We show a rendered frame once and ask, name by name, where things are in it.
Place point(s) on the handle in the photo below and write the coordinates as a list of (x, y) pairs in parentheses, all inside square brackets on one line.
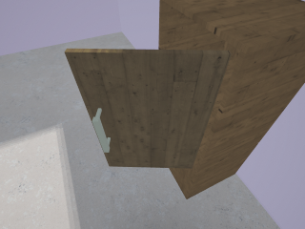
[(97, 124)]

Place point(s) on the cupboard door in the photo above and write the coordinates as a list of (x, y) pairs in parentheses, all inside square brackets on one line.
[(156, 104)]

